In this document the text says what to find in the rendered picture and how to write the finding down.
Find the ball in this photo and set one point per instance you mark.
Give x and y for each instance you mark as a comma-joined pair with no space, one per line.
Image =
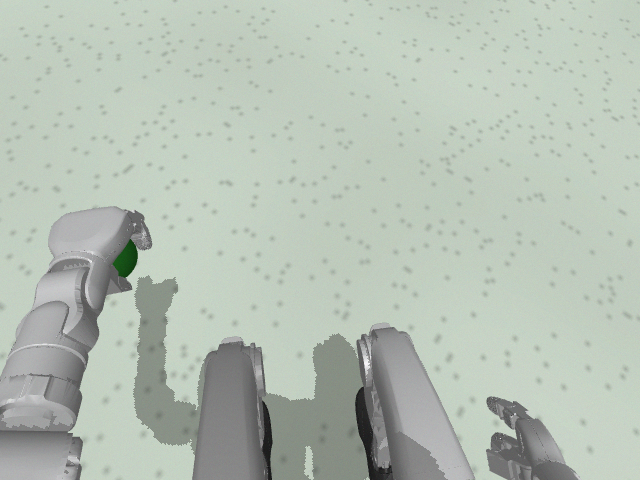
126,261

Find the right robot hand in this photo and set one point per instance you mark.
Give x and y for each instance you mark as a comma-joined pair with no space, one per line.
514,459

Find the left robot hand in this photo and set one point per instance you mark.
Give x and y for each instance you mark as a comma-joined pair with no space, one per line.
103,232

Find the right robot arm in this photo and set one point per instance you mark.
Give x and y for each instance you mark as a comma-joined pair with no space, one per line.
553,471

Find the left robot arm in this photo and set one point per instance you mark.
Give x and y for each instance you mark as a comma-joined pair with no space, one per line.
39,385

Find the right robot foot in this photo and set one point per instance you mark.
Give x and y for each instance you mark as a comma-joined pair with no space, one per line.
366,434

